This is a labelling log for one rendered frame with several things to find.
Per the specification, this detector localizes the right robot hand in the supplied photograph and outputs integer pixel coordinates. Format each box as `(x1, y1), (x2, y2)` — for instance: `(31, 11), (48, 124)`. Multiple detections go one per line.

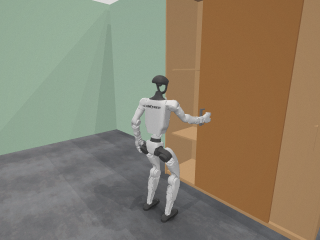
(194, 112), (211, 123)

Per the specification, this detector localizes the robot right shin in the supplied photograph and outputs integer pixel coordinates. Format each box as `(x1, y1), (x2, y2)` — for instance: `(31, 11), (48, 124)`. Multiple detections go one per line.
(164, 177), (180, 216)

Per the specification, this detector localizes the left robot upper arm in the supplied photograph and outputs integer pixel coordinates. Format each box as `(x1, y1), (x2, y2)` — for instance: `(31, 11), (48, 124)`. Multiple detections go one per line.
(131, 98), (150, 126)

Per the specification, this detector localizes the handle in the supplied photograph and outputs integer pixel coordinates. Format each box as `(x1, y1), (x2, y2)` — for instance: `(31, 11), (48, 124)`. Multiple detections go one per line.
(199, 108), (205, 126)
(309, 126), (319, 151)

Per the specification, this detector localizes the robot right forearm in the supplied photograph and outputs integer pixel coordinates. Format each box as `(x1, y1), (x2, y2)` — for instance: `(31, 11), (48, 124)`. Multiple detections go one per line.
(186, 114), (205, 125)

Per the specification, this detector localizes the right robot upper arm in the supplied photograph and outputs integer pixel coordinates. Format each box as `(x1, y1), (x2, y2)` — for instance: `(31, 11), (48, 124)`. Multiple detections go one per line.
(165, 100), (188, 123)

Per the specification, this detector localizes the wardrobe door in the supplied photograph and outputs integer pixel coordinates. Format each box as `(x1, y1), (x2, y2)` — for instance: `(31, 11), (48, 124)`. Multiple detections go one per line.
(269, 0), (320, 240)
(194, 0), (304, 224)

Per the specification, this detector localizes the robot left forearm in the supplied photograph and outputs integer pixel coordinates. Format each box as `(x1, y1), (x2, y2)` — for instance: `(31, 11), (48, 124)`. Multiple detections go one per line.
(131, 123), (142, 141)

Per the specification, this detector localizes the right robot thigh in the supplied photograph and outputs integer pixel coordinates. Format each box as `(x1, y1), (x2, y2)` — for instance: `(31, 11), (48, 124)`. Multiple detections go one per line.
(157, 147), (180, 186)

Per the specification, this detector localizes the left robot hand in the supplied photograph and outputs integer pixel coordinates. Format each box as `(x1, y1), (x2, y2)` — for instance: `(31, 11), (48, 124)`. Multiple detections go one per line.
(135, 138), (143, 153)

